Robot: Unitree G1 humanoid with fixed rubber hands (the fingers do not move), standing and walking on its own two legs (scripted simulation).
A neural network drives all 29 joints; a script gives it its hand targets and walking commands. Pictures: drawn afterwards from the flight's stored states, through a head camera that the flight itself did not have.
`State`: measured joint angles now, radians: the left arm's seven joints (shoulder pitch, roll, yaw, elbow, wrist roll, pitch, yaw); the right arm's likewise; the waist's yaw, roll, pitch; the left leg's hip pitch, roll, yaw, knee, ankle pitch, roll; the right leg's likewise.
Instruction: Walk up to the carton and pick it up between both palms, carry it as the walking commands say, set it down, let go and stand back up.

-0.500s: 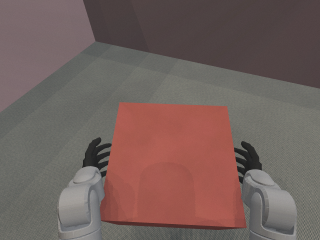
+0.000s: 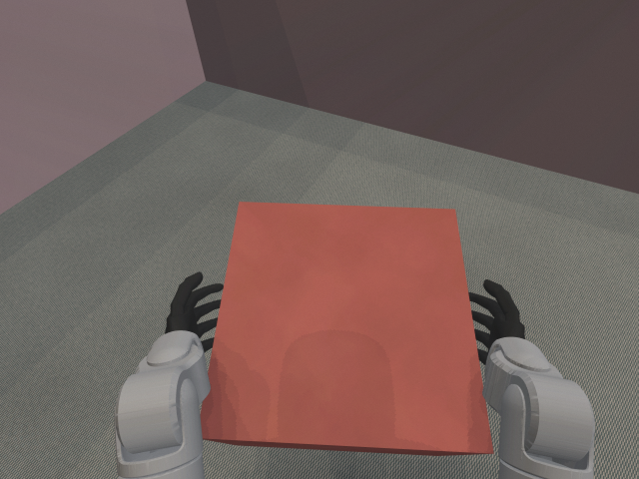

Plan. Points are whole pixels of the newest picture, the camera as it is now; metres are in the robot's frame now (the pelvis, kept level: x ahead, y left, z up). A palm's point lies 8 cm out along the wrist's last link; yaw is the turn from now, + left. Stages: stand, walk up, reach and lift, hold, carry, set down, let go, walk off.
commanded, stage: carry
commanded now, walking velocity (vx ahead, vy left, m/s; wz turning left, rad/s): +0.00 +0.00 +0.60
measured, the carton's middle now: (341, 332) +0.31 -0.01 +0.02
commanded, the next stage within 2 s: none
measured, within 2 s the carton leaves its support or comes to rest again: neither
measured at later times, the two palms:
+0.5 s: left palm (113, 435) +0.17 +0.21 +0.09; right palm (451, 354) +0.24 -0.12 +0.08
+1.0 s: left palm out of the picture +0.07 +0.22 +0.09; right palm (422, 385) +0.22 -0.09 +0.07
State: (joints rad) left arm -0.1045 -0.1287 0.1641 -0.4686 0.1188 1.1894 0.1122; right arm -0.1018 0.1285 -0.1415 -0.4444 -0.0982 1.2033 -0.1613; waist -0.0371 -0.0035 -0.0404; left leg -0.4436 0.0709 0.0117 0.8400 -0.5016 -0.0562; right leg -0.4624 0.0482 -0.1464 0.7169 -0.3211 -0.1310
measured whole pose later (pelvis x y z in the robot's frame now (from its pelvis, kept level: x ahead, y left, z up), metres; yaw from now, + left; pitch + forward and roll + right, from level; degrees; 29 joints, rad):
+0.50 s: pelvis -0.04 -0.01 +0.00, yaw +14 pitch +3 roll +1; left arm -0.10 -0.13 0.16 -0.48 0.12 1.20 0.12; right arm -0.10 0.13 -0.14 -0.44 -0.10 1.20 -0.16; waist -0.03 -0.01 -0.04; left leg -0.54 0.05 0.01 0.98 -0.47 -0.04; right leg -0.49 -0.08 -0.33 0.74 -0.31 -0.13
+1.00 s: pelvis -0.09 -0.04 -0.01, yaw +28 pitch +3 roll +1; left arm -0.10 -0.13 0.16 -0.49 0.12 1.19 0.12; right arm -0.10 0.13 -0.14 -0.44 -0.09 1.19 -0.16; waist -0.04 0.01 -0.01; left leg -0.58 0.01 0.02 0.97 -0.48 0.00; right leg -0.47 -0.15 -0.25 0.83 -0.40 -0.04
